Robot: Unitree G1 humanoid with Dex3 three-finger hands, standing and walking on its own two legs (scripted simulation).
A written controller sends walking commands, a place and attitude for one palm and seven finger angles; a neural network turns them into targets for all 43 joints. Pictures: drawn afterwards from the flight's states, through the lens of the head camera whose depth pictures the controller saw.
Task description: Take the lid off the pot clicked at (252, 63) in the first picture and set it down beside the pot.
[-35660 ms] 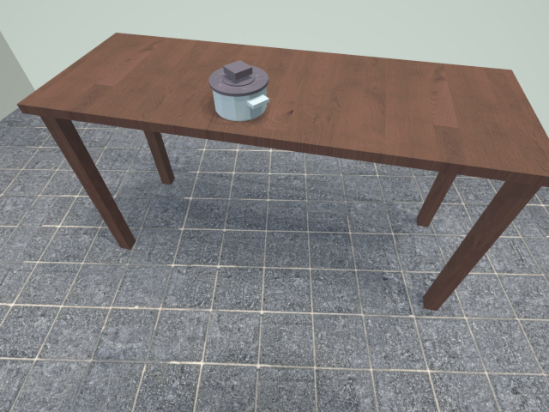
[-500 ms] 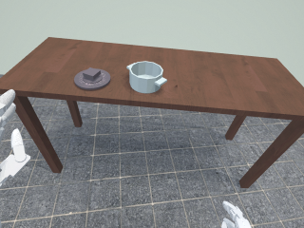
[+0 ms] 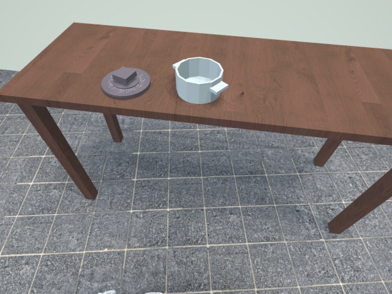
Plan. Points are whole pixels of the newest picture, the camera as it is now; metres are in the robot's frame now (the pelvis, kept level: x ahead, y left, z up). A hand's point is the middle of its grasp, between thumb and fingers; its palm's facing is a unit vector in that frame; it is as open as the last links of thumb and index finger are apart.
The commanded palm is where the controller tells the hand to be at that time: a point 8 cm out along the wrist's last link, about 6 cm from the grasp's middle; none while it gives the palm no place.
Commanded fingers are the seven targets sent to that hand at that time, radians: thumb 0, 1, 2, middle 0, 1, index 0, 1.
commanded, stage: stop stepping back and stand still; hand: left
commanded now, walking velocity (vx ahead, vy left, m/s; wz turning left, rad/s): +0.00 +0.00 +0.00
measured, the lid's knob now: (124, 74) +0.73 +0.24 +0.03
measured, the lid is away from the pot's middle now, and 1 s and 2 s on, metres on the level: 0.24 0.24 0.24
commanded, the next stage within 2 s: let the arm hang, fingers relaxed in 0.64 s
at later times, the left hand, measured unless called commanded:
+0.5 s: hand out of the picture +0.03 +0.18 -0.16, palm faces +0.04 -0.99 -0.16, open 7.3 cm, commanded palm none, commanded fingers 0.00 0.90 0.90 -0.20 -0.30 -0.20 -0.30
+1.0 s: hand out of the picture +0.03 +0.20 -0.16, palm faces +0.03 -0.98 -0.18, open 7.3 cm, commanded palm none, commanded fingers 0.00 0.90 0.90 -0.20 -0.30 -0.20 -0.30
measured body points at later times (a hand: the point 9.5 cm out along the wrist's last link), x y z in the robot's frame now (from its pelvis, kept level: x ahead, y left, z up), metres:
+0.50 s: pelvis +0.03 +0.02 +0.02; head +0.06 +0.04 +0.47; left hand +0.03 +0.23 -0.15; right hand +0.05 -0.21 -0.13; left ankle +0.01 +0.12 -0.72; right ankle -0.03 -0.08 -0.72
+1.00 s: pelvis +0.02 +0.03 +0.02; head +0.05 +0.04 +0.47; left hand +0.03 +0.25 -0.14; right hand +0.00 -0.18 -0.13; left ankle +0.01 +0.12 -0.72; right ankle -0.03 -0.08 -0.72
